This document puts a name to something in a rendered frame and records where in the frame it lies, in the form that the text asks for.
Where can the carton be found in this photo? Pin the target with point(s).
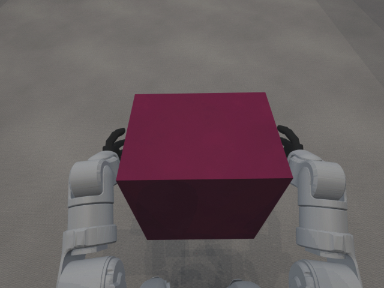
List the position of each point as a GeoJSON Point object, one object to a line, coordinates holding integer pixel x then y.
{"type": "Point", "coordinates": [203, 165]}

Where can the robot right forearm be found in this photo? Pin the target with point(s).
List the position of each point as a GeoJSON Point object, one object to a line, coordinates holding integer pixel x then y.
{"type": "Point", "coordinates": [322, 201]}

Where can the robot left hand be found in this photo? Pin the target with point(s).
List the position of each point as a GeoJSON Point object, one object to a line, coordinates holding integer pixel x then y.
{"type": "Point", "coordinates": [111, 145]}

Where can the robot left upper arm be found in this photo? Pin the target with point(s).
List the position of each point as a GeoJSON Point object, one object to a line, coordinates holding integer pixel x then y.
{"type": "Point", "coordinates": [99, 272]}

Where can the robot right hand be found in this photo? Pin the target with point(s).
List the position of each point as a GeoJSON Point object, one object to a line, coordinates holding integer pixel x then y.
{"type": "Point", "coordinates": [293, 143]}

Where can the robot right upper arm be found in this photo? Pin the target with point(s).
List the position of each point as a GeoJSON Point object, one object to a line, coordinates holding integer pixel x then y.
{"type": "Point", "coordinates": [318, 274]}

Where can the robot left forearm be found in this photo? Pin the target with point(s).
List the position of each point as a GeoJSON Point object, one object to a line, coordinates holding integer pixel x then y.
{"type": "Point", "coordinates": [90, 214]}

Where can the right robot shin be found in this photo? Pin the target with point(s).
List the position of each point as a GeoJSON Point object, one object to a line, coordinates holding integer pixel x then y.
{"type": "Point", "coordinates": [235, 280]}

